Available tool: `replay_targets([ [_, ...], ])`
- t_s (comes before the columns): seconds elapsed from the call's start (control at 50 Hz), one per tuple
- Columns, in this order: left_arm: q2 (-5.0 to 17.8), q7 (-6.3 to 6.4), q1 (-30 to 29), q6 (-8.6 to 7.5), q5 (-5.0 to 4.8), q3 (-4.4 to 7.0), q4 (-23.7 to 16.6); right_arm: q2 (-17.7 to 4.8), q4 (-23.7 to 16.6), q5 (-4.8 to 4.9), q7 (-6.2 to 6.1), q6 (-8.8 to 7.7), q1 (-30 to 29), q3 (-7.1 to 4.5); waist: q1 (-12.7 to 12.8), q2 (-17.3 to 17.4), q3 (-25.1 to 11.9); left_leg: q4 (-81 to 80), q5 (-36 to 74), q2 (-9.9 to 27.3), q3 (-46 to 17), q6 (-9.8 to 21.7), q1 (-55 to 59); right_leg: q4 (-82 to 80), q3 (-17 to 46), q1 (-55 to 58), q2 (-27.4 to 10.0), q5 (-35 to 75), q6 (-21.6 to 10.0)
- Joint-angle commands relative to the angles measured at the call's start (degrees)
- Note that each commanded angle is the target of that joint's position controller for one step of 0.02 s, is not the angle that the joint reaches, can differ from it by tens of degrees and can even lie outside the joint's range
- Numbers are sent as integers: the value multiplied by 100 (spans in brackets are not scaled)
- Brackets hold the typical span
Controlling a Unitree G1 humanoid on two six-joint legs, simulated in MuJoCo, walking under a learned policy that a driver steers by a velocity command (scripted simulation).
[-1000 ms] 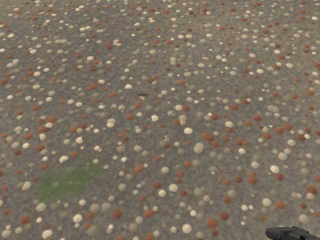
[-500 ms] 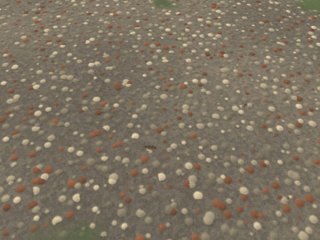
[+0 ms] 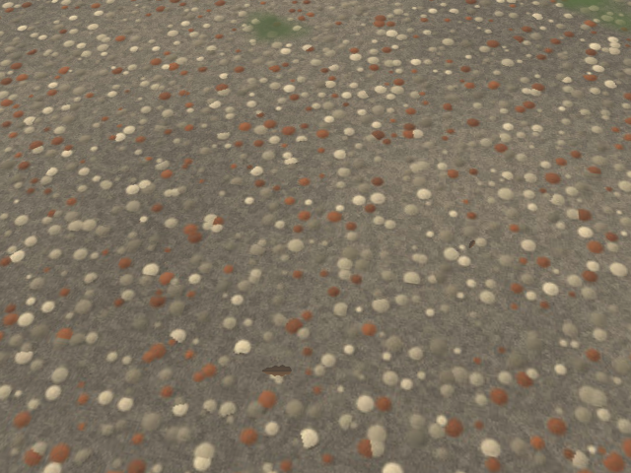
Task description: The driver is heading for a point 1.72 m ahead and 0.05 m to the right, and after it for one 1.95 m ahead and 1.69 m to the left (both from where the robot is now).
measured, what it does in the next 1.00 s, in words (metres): steps on the spot, turning right: left foot, then right foot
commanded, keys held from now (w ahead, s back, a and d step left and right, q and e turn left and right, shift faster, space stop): e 0.30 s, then no key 0.70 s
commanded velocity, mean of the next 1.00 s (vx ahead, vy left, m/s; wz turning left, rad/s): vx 0.03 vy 0.00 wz -0.29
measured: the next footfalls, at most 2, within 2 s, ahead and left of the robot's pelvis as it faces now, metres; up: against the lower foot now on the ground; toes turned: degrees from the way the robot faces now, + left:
left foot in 0.12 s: +0.15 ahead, +0.11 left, +0.00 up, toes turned -9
right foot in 0.56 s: +0.03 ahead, -0.08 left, +0.00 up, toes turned -14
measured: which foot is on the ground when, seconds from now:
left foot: up 0.00-0.10, down 0.12-0.56, up 0.58-0.84, down 0.86-1.00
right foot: down 0.00-0.12, up 0.14-0.54, down 0.56-1.00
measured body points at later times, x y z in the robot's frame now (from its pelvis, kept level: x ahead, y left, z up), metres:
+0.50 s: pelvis +0.04 +0.03 +0.00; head +0.07 +0.03 +0.45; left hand +0.24 +0.26 -0.12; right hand +0.06 -0.26 -0.12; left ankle +0.11 +0.12 -0.74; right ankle -0.01 -0.08 -0.71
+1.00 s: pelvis +0.01 +0.02 +0.00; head +0.02 +0.03 +0.45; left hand +0.18 +0.23 -0.14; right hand -0.01 -0.24 -0.14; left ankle +0.04 +0.15 -0.74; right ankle +0.00 -0.07 -0.74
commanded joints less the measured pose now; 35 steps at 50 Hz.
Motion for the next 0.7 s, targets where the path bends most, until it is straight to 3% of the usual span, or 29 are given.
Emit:
replay_targets([
  [0.02,980,72,209,60,62,258,-340,-590,-395,58,-65,-83,-51,-124,-86,-797,-614,-354,-259,-219,52,57,316,226,1307,553,-1555,4173,-568],
  [0.06,1032,85,-12,106,79,293,-457,-670,-372,96,-98,-142,151,-135,-197,-865,-560,-988,-459,-293,-59,166,750,426,1639,515,-1515,3836,-474],
  [0.1,1030,84,-470,118,-8,299,-620,-727,-261,58,-153,-244,709,-156,-577,-812,-538,-2397,336,-227,-119,321,1905,872,1739,28,-1174,3033,-122],
  [0.12,754,71,-382,83,-97,221,-766,-1072,-258,-26,-227,-295,1009,-232,-565,-113,-937,-2674,1253,781,-873,582,2869,1763,1339,-440,-848,1896,157],
  [0.14,366,98,355,99,-122,146,-824,-1566,-419,16,-249,-201,726,-308,-89,1239,-1194,-2541,3816,2295,-2426,1329,3679,2926,173,-1516,180,-2101,400],
  [0.16,869,155,547,195,67,247,-662,-1296,-346,123,-205,-86,1050,-310,-251,1004,-1510,-2446,4283,2609,-2832,1929,3514,3986,-311,-1754,42,-2953,462],
  [0.18,1004,142,301,259,120,298,-583,-914,-416,114,-189,-48,939,-207,-217,343,-1142,-2505,3821,2244,-2232,1856,3201,4448,-214,-1832,-193,-2492,507],
  [0.2,966,87,45,315,109,309,-574,-687,-477,94,-191,-20,622,-147,-172,124,-801,-2633,3194,1794,-1514,1620,2802,4515,-224,-1802,-350,-2032,594],
  [0.22,908,19,-109,378,84,302,-630,-667,-535,46,-207,7,412,-132,-120,328,-658,-2755,2687,1474,-1044,1400,2621,4483,-259,-1800,-453,-1722,682],
  [0.26,837,-93,-150,457,29,265,-663,-766,-536,-24,-211,5,401,-175,-147,689,-632,-2779,2760,1145,-463,1330,2453,4587,-429,-1703,-428,-1344,829],
  [0.3,812,-136,-294,486,-12,243,-752,-800,-512,-33,-186,-16,554,-210,-216,655,-740,-2795,2676,1208,-289,1414,2578,4428,-488,-1726,-431,-1251,880],
  [0.36,698,-150,-570,526,32,166,-866,-875,-392,-25,-151,-29,815,-260,-347,657,-734,-2863,2153,1351,-323,1556,2622,3793,-474,-1666,-499,-1299,842],
  [0.48,553,-120,-786,505,-2,-7,-919,-1059,-266,-62,9,48,829,-339,-446,894,-722,-2770,1313,1353,-255,1520,2205,1888,-860,-610,-545,-1412,553],
  [0.52,473,-96,-530,437,14,-56,-803,-1099,-205,-3,32,120,798,-352,-264,741,-712,-2469,1439,1279,-160,1357,2003,694,-1014,9,-521,-736,411],
  [0.54,508,-78,-426,374,51,-74,-744,-1079,-135,29,35,149,920,-351,-197,554,-649,-2298,1243,1204,-69,1094,1697,-195,-905,477,-567,-101,317],
  [0.56,747,-48,-498,304,131,-60,-778,-856,-110,13,62,147,1161,-310,-306,-179,-646,-1776,459,898,214,690,1259,-867,58,828,-1239,-180,196],
  [0.58,1282,-30,-812,272,132,13,-979,-310,-324,16,88,132,1311,-167,-549,-1569,-600,-1091,-1479,81,866,265,550,-1039,1728,795,-2744,771,-241],
  [0.6,1139,14,-758,216,167,3,-895,-597,-264,26,-11,246,804,-217,-122,-1362,-345,-469,-1945,91,374,252,1100,-1040,1559,-404,-2900,847,-756],
  [0.62,828,31,-1085,178,164,-97,-876,-669,-222,95,1,310,852,-257,-402,-1091,-132,-190,-1657,83,225,270,1275,-1088,1171,-589,-2531,727,-729],
  [0.64,641,53,-1346,154,143,-167,-866,-655,-93,99,23,323,954,-275,-525,-1073,-46,-138,-1364,50,224,287,1309,-1077,783,-625,-2195,749,-550],
  [0.68,561,116,-1337,96,89,-209,-799,-683,133,7,36,314,1234,-307,-569,-1182,-191,-85,-1127,-16,324,250,1340,-825,345,-188,-1843,1725,-408],
  [0.7,523,118,-1222,77,64,-231,-741,-618,215,-6,35,302,1297,-290,-535,-1053,-347,-144,-1185,-46,338,212,1402,-678,262,36,-1822,2181,-426],
])
Velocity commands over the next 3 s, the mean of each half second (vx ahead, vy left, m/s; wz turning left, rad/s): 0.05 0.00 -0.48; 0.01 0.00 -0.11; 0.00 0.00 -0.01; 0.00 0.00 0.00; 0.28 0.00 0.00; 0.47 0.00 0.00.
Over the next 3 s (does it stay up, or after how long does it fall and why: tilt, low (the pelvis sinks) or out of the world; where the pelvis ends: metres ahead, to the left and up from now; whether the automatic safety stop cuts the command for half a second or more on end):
stays up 0.40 -0.07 0.00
